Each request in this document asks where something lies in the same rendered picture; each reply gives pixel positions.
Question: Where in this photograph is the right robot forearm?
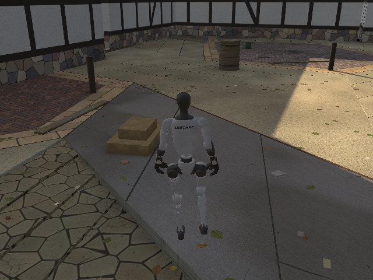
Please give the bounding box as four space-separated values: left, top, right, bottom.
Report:
206 141 218 165

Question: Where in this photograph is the robot left foot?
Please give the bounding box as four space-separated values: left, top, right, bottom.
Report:
177 225 185 240

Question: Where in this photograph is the robot left hand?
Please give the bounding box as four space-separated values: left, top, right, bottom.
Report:
154 162 168 174

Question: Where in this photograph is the robot left upper arm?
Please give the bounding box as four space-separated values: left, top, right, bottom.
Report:
159 118 173 151

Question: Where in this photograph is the left robot forearm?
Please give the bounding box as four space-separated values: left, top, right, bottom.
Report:
155 142 165 164

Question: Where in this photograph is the robot right upper arm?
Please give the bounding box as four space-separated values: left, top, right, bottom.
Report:
197 117 212 149

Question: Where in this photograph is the robot right hand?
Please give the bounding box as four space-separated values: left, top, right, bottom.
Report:
206 163 219 176

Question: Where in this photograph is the robot head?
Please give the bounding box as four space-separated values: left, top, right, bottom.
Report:
175 92 194 120

